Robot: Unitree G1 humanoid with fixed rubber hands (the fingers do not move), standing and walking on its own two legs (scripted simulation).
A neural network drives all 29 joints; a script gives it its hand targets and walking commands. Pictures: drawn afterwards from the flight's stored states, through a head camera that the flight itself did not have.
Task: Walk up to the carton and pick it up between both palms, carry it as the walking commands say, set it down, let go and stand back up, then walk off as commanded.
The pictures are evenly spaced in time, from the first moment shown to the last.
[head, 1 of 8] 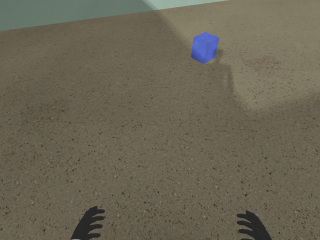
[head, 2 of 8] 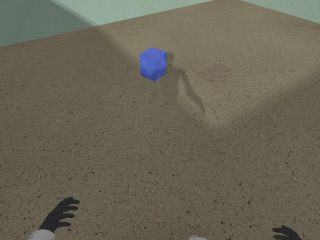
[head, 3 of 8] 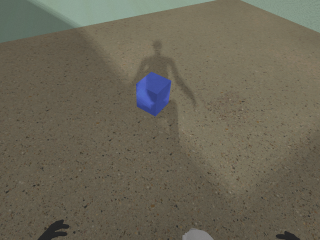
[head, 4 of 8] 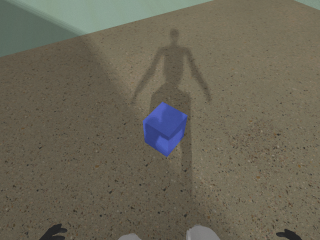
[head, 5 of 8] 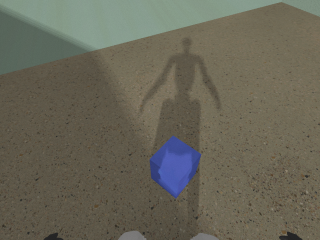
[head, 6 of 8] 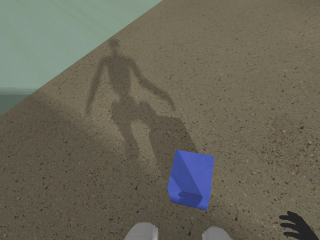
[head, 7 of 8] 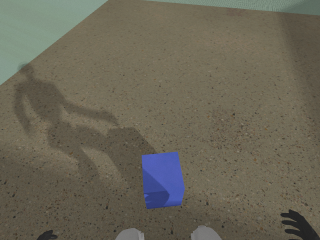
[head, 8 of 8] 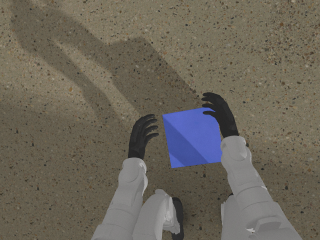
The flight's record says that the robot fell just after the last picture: yes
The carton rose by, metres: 0.00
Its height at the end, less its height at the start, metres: +0.00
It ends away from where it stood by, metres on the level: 0.00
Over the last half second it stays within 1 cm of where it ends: yes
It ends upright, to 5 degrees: yes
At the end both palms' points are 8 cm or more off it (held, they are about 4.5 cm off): yes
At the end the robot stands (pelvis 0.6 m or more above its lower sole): yes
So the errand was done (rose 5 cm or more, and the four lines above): no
